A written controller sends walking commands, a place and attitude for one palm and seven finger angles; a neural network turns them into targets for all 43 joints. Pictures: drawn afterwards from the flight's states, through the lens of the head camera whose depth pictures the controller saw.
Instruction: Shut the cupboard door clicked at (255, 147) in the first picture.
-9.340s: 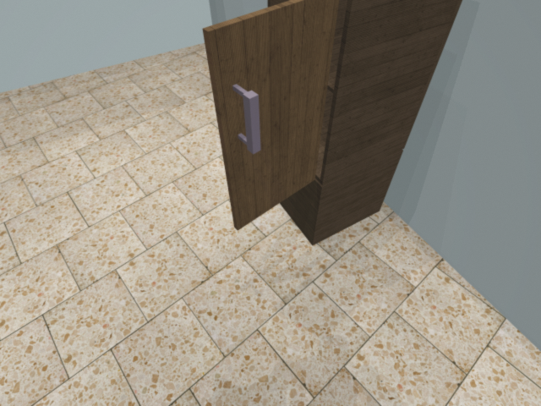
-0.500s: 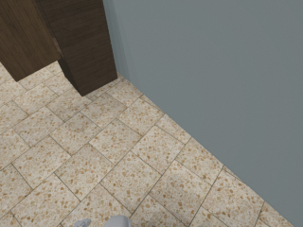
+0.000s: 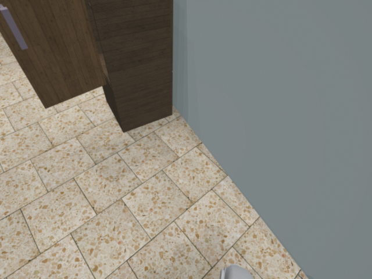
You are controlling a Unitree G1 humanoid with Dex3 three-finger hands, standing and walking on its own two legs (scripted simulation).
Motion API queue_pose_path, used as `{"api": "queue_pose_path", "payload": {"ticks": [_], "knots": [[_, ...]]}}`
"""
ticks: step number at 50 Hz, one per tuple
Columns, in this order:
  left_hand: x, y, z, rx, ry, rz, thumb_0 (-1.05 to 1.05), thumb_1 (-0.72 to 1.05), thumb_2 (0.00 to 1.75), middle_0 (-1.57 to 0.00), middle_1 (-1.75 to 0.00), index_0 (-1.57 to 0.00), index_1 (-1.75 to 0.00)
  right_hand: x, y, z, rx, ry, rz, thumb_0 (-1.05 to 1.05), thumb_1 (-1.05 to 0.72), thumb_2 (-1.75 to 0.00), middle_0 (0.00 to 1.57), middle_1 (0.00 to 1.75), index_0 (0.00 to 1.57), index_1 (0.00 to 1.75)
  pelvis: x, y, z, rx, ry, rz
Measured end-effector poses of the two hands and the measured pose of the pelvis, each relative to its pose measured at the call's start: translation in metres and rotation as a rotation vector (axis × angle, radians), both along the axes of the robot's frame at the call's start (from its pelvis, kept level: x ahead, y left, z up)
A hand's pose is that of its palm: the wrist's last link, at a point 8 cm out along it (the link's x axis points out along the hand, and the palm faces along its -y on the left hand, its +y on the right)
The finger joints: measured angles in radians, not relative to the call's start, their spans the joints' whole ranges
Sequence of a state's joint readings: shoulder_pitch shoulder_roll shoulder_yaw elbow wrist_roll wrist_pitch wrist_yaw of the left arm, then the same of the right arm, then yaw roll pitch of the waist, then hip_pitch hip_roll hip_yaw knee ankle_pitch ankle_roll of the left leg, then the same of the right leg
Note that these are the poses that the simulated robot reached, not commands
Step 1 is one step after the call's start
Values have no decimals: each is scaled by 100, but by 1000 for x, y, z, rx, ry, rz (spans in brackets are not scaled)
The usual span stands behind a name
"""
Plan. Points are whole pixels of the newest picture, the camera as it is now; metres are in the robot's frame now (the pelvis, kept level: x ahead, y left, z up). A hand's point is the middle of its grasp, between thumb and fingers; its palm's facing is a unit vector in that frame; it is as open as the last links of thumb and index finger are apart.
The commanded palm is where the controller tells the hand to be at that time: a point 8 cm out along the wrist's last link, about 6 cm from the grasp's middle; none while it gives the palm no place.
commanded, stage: walk to a spot facing it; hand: left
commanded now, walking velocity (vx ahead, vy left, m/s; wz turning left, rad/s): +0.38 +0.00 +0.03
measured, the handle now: (12, 27) +0.87 +0.72 +0.06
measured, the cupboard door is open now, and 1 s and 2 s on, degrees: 100 100 100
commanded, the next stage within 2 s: turn to face it in 0.68 s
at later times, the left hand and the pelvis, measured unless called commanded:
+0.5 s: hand (149, 218) +0.29 +0.12 -0.16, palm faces +0.12 -0.97 -0.22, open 7.1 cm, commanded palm none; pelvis +0.23 -0.07 +0.00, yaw +5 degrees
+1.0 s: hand (137, 172) +0.44 +0.19 -0.18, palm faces +0.30 -0.94 -0.16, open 7.4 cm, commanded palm none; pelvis +0.43 +0.00 +0.00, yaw +15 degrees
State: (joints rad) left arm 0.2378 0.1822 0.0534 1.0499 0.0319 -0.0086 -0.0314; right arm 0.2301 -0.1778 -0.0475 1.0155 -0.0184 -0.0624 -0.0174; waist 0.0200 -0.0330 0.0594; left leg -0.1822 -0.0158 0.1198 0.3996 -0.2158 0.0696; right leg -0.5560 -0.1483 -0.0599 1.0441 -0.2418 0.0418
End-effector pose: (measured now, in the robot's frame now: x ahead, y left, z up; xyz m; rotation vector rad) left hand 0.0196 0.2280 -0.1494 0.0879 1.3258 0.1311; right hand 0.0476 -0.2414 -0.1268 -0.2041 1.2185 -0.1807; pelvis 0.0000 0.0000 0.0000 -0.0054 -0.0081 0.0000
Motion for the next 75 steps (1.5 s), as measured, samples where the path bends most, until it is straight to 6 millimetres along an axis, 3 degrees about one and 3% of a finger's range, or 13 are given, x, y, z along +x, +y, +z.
{"api": "queue_pose_path", "payload": {"ticks": [9, 13, 15, 21, 28, 34, 38, 41, 47, 54, 60, 67, 75], "knots": [[186, -24, 20, 39, -207, -126, 1, 91, 90, -20, -30, -20, -30, -28, -18, -9, 47, 247, -115, 0, -92, -89, 20, 30, 20, 30, 84, -28, -1, 25, 9, 0], [260, -46, 18, 67, -289, -174, 1, 91, 90, -20, -30, -20, -30, -23, -28, -24, 90, 349, -154, 0, -91, -89, 20, 30, 20, 30, 129, -52, -17, 36, 7, 8], [280, -56, 19, 75, -322, -163, 1, 91, 90, -20, -30, -20, -30, -9, -34, -30, 104, 384, -156, 0, -91, -89, 20, 30, 20, 30, 145, -60, -20, 23, -4, 20], [270, -76, 18, 53, -212, -69, 0, 91, 90, -20, -30, -20, -30, 98, -54, -24, 98, 283, -94, 1, -91, -89, 20, 30, 20, 30, 196, -72, -5, 8, 0, 63], [239, -54, 15, 89, -55, 87, -2, 96, 90, -21, -30, -20, -30, 267, -55, -13, 82, 74, 63, 1, -92, -89, 19, 30, 19, 30, 258, -69, 1, 3, 13, 112], [203, -52, -1, 35, 168, 186, -1, 93, 90, -20, -30, -20, -30, 415, -25, -4, 53, -86, 211, 0, -92, -90, 19, 30, 19, 30, 318, -45, -8, 1, 1, 144], [202, -45, -16, -18, 290, 227, 0, 92, 90, -20, -30, -20, -30, 492, 3, -6, 16, -208, 275, 0, -92, -90, 19, 30, 19, 30, 359, -18, -27, -15, -7, 154], [235, -32, -21, -18, 269, 238, 1, 91, 90, -20, -30, -20, -30, 509, 16, -4, -1, -204, 288, 0, -91, -89, 19, 30, 19, 30, 379, -10, -26, -3, -14, 174], [350, -4, -9, 14, 23, 261, 1, 91, 90, -20, -30, -20, -30, 499, 29, -6, 7, -28, 305, 0, -91, -89, 20, 30, 20, 30, 415, -3, -8, -12, -4, 241], [464, 13, 10, 70, -168, 237, 1, 91, 90, -20, -30, -20, -30, 503, 9, -9, 11, 92, 267, 0, -93, -89, 20, 30, 20, 30, 457, -12, -4, -8, 13, 303], [530, 14, 20, 155, -281, 227, 1, 91, 90, -20, -30, -20, -30, 533, -18, -29, 21, 141, 248, 0, -91, -89, 20, 30, 20, 30, 497, -33, -17, 17, 25, 357], [521, -1, 29, 170, -248, 326, 1, 90, 90, -20, -30, -20, -30, 604, -23, -21, 2, 134, 357, 0, -91, -89, 20, 30, 20, 30, 522, -39, -8, 21, 19, 476], [445, -18, 9, 107, -82, 504, 1, 90, 90, -21, -30, -20, -30, 700, 36, -3, -12, 19, 572, 0, -91, -90, 19, 30, 19, 30, 535, -25, -5, 28, 27, 580]]}}
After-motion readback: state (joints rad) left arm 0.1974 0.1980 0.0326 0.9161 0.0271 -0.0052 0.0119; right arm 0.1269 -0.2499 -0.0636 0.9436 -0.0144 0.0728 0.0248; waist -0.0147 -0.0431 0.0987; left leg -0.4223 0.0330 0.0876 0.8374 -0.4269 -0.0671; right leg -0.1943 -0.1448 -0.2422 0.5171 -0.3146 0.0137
